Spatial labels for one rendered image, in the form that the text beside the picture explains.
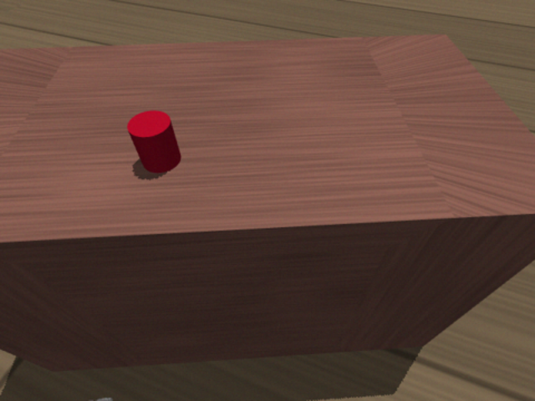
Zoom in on can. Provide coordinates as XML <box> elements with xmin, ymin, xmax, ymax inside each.
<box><xmin>127</xmin><ymin>110</ymin><xmax>181</xmax><ymax>173</ymax></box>

